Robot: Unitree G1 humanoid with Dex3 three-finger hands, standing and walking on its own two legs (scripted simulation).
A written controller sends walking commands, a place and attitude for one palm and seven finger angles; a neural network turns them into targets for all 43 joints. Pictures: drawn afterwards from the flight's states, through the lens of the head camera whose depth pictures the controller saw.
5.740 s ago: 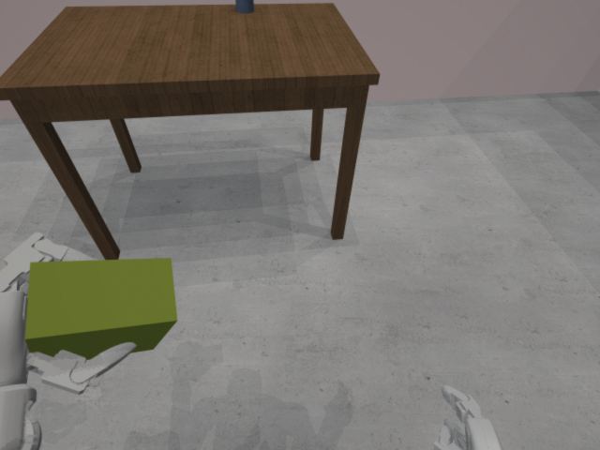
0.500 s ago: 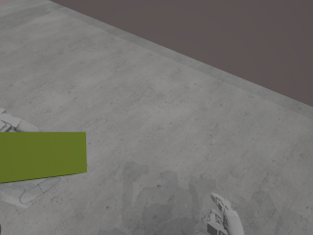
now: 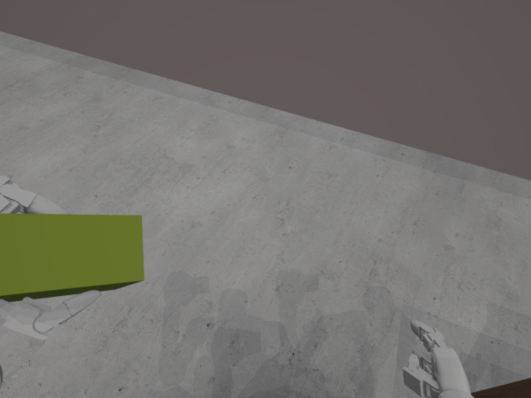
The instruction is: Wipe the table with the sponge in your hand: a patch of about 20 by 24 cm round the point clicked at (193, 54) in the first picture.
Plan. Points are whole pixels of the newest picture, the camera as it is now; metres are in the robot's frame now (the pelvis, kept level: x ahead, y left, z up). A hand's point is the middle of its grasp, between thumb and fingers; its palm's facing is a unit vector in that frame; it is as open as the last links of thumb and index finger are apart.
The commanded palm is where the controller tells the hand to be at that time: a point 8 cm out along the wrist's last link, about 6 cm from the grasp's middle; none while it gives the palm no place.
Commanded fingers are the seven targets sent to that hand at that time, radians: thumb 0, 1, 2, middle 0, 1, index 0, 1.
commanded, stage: turn to face it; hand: left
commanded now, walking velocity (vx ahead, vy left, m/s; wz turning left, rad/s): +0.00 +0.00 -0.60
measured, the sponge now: (87, 258) +0.23 +0.21 +0.16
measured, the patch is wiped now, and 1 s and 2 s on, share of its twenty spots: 0.00 0.00 0.00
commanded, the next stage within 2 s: none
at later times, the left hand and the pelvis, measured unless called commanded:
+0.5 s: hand (218, 253) +0.24 +0.08 +0.17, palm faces +0.00 -0.82 -0.57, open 10.7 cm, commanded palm +0.20 +0.15 +0.18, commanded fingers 0.00 0.10 1.30 -1.20 -1.60 -1.20 -1.60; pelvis -0.05 -0.06 +0.00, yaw -20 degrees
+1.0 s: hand (294, 287) +0.21 +0.00 +0.17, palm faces -0.16 -0.86 -0.48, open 10.7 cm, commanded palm +0.18 +0.06 +0.18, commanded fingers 0.00 0.10 1.30 -1.20 -1.60 -1.20 -1.60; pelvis -0.11 -0.06 +0.00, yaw -38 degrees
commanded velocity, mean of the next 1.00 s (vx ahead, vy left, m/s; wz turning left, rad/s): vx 0.00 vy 0.00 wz -0.60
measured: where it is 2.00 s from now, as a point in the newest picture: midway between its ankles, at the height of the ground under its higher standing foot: outside the picture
